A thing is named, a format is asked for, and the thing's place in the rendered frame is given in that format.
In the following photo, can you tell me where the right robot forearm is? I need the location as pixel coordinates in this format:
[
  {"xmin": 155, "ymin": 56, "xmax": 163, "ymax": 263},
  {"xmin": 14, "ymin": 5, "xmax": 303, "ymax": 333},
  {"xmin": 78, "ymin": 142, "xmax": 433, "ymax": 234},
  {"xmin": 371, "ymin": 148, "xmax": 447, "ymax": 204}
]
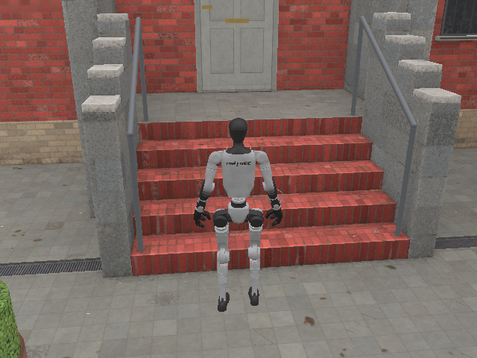
[{"xmin": 267, "ymin": 180, "xmax": 281, "ymax": 210}]

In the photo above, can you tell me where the right robot foot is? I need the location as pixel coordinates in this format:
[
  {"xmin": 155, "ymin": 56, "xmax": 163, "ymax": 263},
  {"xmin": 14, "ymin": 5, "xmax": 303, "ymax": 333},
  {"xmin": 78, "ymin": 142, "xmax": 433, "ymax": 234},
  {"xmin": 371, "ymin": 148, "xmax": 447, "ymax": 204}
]
[{"xmin": 248, "ymin": 287, "xmax": 259, "ymax": 306}]

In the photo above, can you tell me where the robot right upper arm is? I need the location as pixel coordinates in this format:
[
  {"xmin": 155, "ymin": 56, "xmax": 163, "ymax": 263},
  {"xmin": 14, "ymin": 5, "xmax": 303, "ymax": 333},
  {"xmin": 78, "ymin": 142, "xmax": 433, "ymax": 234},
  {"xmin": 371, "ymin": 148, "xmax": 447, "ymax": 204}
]
[{"xmin": 254, "ymin": 150, "xmax": 274, "ymax": 191}]

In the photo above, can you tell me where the robot right hand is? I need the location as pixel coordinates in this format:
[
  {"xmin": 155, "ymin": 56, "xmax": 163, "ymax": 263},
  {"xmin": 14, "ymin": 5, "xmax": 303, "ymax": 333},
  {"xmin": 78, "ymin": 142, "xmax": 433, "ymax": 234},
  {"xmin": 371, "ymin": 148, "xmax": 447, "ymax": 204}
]
[{"xmin": 265, "ymin": 208, "xmax": 283, "ymax": 226}]

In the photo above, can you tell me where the left robot forearm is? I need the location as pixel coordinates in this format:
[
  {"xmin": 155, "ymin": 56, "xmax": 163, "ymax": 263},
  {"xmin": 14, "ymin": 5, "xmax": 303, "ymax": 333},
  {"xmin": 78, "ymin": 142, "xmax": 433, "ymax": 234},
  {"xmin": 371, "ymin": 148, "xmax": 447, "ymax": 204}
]
[{"xmin": 195, "ymin": 181, "xmax": 210, "ymax": 213}]

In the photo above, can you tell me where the robot right shin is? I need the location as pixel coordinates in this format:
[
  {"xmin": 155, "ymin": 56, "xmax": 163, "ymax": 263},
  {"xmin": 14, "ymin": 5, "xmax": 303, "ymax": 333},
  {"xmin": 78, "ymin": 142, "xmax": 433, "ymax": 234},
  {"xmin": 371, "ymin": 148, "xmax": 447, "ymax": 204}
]
[{"xmin": 250, "ymin": 247, "xmax": 260, "ymax": 296}]

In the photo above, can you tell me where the robot left hand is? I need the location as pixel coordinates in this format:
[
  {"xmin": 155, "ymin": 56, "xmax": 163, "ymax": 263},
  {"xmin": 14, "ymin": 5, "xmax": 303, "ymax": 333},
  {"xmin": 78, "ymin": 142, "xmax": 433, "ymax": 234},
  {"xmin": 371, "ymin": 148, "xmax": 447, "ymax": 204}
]
[{"xmin": 193, "ymin": 210, "xmax": 211, "ymax": 227}]

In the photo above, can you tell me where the robot left upper arm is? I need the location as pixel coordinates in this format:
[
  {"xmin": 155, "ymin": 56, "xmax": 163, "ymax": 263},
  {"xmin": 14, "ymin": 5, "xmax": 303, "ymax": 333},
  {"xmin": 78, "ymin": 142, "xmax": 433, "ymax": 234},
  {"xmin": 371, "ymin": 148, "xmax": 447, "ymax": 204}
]
[{"xmin": 203, "ymin": 151, "xmax": 223, "ymax": 192}]

